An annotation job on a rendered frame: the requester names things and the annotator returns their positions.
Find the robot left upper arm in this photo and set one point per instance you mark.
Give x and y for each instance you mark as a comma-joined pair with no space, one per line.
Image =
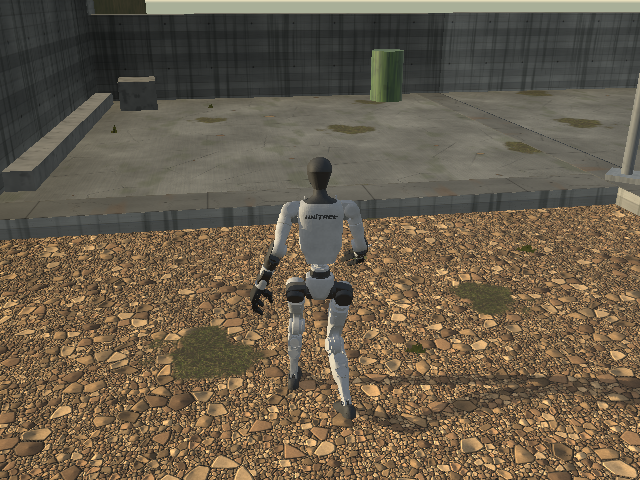
288,211

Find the right robot shin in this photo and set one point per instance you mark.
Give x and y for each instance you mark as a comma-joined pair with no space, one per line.
340,372

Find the robot right upper arm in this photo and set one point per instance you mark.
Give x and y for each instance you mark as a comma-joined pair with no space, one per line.
352,211

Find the robot left forearm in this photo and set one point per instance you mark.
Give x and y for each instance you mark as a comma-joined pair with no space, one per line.
267,269

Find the robot right hand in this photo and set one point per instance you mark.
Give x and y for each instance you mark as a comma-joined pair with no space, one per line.
350,255

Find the left robot thigh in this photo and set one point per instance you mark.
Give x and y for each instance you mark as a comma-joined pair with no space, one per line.
296,292

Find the robot left hand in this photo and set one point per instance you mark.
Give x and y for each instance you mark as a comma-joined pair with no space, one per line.
254,298

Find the robot right forearm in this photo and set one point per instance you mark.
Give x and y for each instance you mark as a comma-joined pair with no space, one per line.
360,255

